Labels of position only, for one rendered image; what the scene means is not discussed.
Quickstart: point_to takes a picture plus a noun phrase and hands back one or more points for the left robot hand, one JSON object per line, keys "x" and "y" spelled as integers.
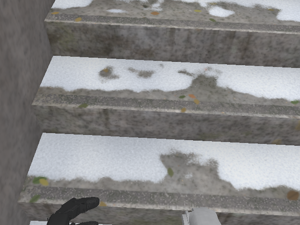
{"x": 72, "y": 208}

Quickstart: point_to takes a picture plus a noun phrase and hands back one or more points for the robot right thigh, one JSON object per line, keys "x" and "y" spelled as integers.
{"x": 200, "y": 216}

